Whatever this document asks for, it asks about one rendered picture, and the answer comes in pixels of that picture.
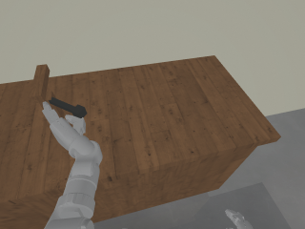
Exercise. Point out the tap lever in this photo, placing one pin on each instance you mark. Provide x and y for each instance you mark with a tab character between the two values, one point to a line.
78	111

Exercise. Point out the counter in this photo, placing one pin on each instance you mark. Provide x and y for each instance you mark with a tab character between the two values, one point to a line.
166	131

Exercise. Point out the robot left upper arm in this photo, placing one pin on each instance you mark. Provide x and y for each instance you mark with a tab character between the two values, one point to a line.
71	223

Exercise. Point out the right robot hand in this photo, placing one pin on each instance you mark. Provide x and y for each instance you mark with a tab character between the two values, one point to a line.
238	220

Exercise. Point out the left robot hand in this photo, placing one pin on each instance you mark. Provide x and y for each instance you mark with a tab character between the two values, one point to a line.
64	133

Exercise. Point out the left robot forearm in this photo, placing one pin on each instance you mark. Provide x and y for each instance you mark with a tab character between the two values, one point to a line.
78	197

